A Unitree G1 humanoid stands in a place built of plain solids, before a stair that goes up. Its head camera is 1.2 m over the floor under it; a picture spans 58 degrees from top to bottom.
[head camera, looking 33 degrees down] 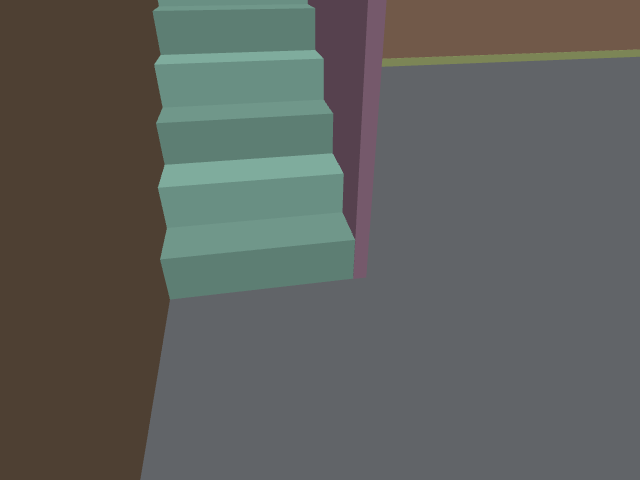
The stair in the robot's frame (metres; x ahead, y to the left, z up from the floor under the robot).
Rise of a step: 0.20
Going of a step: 0.24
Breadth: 0.79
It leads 10 degrees to the left of straight ahead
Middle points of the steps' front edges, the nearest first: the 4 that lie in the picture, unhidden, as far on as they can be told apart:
1.46 0.24 0.21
1.70 0.28 0.40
1.93 0.33 0.60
2.17 0.37 0.80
